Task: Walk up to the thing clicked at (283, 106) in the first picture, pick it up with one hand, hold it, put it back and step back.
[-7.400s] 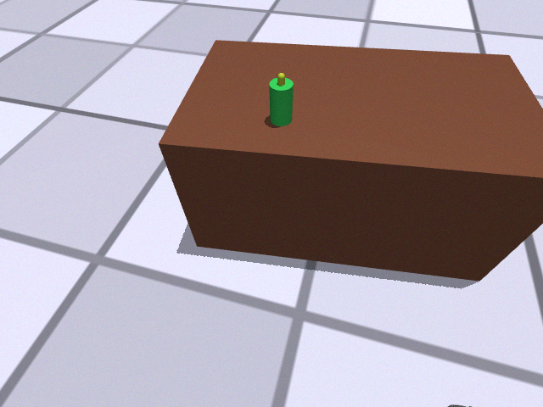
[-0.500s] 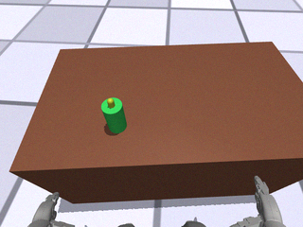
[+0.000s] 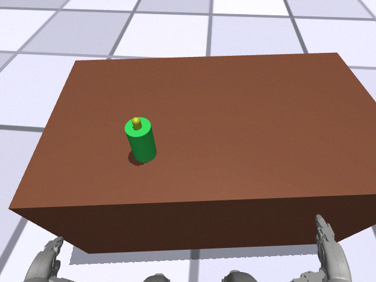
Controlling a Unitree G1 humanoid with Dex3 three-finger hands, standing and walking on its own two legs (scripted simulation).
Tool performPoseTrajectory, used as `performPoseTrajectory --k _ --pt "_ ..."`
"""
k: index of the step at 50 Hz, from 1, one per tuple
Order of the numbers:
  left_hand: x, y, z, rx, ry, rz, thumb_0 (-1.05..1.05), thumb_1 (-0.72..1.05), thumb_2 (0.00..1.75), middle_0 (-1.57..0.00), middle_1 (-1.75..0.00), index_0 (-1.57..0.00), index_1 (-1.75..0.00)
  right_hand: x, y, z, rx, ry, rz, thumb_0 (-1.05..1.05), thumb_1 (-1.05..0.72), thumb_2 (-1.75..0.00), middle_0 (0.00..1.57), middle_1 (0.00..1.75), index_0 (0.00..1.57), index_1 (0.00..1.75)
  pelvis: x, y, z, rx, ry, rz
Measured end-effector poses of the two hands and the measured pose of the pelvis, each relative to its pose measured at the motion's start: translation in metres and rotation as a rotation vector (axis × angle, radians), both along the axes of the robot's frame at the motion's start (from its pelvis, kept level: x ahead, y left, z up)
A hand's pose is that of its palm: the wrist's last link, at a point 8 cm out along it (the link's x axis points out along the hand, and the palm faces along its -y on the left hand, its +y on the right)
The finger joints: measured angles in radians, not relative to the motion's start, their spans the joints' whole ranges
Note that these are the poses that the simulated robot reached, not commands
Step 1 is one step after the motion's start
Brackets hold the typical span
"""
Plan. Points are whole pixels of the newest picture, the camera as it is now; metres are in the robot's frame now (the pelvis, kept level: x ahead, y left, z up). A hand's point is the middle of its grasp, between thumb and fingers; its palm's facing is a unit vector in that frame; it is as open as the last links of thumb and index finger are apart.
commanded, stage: go down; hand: left
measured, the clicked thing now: (140, 137) +0.49 +0.14 -0.04
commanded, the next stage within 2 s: approach in 1.48 s
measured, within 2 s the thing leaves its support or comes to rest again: neither
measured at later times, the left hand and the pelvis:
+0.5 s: hand (59, 190) +0.31 +0.30 +0.01, palm faces +0.14 -0.97 -0.19, open 17.6 cm; pelvis -0.02 +0.00 +0.00, yaw -1 degrees
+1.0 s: hand (53, 156) +0.38 +0.32 +0.03, palm faces +0.13 -0.99 -0.10, open 17.7 cm; pelvis -0.02 +0.00 -0.01, yaw -2 degrees
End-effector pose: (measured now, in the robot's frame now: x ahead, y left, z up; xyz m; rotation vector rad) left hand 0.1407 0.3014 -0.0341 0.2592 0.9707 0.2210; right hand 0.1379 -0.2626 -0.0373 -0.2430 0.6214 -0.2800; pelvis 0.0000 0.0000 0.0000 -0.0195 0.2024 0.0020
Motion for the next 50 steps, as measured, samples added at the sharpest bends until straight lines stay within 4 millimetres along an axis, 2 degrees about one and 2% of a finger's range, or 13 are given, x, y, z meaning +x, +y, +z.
performPoseTrajectory --k 4,8,18,24,35,50 --pt "0.004 0.003 0.003 0.005 -0.03 0.004 -0.01 -0.56 0.06 -0.06 -0.08 -0.07 -0.07 -0.001 0.004 0.002 -0.001 -0.017 0.011 -0.02 0.52 -0.05 0.05 0.05 0.05 0.06 -0.002 -0.001 -0.002 0.0 -0.003 0.003" --pt "0.021 0.01 0.01 0.01 -0.101 0.012 -0.01 -0.56 0.06 -0.06 -0.08 -0.06 -0.07 0.0 0.01 0.003 -0.001 -0.04 0.028 -0.02 0.52 -0.05 0.05 0.05 0.05 0.06 -0.006 -0.002 -0.003 -0.001 -0.008 0.009" --pt "0.104 0.035 0.048 -0.029 -0.317 -0.008 -0.01 -0.56 0.07 -0.06 -0.08 -0.06 -0.08 -0.015 0.012 -0.001 0.0 -0.022 0.021 -0.02 0.52 -0.05 0.05 0.05 0.05 0.06 -0.014 -0.002 0.0 -0.003 -0.017 0.006" --pt "0.138 0.046 0.061 -0.081 -0.372 -0.026 -0.01 -0.58 0.05 -0.06 -0.08 -0.07 -0.07 -0.026 0.014 -0.007 0.015 0.013 0.015 -0.02 0.52 -0.05 0.05 0.05 0.05 0.06 -0.016 0.0 0.002 -0.002 -0.005 -0.012" --pt "0.174 0.062 0.069 -0.131 -0.515 -0.048 -0.01 -0.6 0.02 -0.06 -0.07 -0.07 -0.06 -0.03 0.013 -0.009 -0.001 0.045 0.048 -0.02 0.51 -0.05 0.05 0.05 0.05 0.06 -0.023 0.001 -0.001 -0.003 0.027 -0.021" --pt "0.215 0.072 0.079 -0.15 -0.645 -0.072 -0.02 -0.6 0.02 -0.05 -0.06 -0.06 -0.04 -0.034 0.012 -0.01 -0.025 0.089 0.057 -0.01 0.52 -0.05 0.05 0.05 0.05 0.05 -0.025 0.002 -0.008 -0.017 0.081 -0.025"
